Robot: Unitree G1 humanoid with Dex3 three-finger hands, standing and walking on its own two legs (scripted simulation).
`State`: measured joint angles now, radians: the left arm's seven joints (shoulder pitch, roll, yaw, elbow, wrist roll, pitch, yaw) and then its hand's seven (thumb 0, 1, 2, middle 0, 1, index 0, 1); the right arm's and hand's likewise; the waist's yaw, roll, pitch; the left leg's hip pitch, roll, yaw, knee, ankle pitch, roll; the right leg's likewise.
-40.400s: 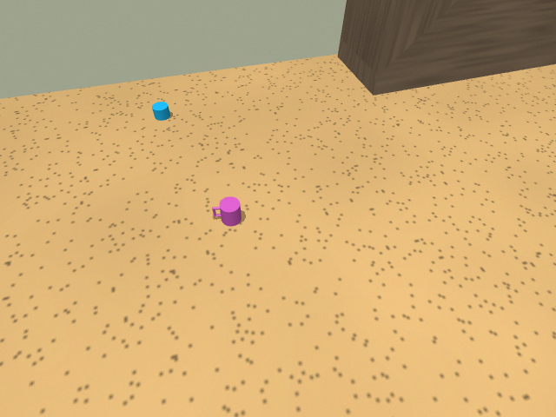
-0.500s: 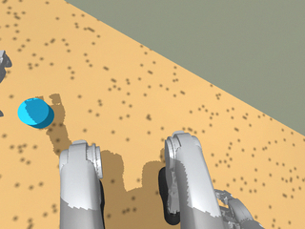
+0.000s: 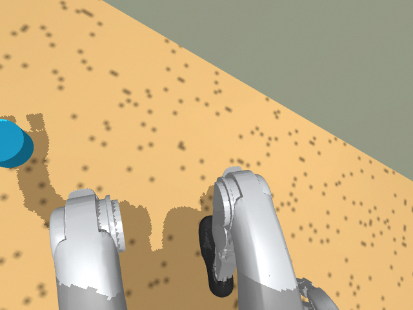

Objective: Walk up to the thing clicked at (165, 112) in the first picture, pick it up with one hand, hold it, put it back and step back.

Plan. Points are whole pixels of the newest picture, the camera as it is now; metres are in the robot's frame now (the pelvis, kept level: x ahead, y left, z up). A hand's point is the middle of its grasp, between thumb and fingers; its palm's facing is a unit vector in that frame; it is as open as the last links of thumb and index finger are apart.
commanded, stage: home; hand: left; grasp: from above
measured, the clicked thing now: (4, 144) +0.45 +0.34 -0.28
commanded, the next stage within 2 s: none
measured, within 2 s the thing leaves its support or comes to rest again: neither
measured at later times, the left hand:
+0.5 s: hand out of the picture +0.35 +0.32 +0.02, palm faces -0.30 -0.57 -0.76, open 8.4 cm
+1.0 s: hand out of the picture +0.25 +0.23 +0.24, palm faces +0.13 -0.94 -0.32, open 7.4 cm
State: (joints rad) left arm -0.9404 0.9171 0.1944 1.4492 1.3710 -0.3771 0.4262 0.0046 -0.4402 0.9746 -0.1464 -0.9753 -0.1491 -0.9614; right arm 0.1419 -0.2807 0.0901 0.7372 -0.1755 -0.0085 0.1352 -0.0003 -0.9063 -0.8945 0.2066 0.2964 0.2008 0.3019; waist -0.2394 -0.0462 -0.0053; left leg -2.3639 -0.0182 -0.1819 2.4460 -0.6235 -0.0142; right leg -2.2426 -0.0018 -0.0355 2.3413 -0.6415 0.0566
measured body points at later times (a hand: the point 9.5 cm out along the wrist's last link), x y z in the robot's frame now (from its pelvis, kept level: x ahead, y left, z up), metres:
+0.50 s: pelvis +0.01 +0.00 +0.14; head +0.20 +0.07 +0.54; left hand +0.36 +0.35 +0.07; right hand +0.19 -0.25 +0.03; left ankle +0.08 +0.13 -0.28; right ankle +0.12 -0.15 -0.28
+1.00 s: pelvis +0.05 +0.00 +0.32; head +0.15 +0.03 +0.76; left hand +0.24 +0.28 +0.26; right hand +0.26 -0.21 +0.24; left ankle +0.08 +0.13 -0.28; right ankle +0.11 -0.15 -0.28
